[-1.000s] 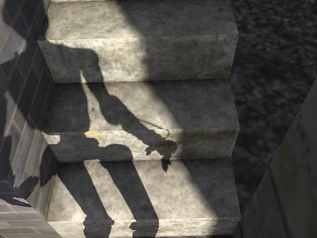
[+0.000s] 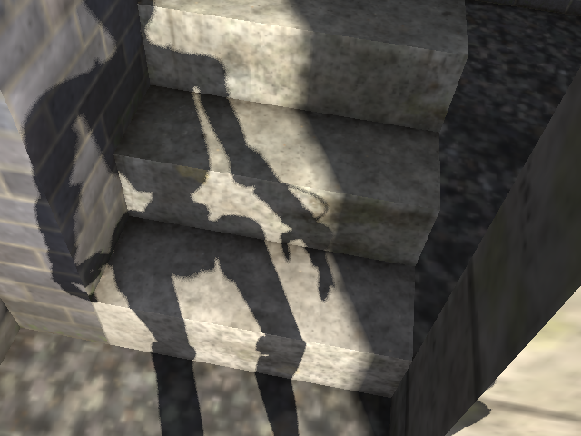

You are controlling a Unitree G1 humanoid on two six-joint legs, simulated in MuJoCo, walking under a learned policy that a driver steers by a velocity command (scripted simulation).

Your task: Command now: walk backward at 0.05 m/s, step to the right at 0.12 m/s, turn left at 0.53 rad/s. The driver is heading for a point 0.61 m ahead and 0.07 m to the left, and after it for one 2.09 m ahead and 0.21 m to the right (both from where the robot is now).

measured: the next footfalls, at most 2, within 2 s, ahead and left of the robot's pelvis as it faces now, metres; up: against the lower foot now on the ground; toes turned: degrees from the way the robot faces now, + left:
right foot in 0.30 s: +0.03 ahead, -0.18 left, +0.00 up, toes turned +15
left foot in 0.78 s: -0.02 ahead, +0.04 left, +0.00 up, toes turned +17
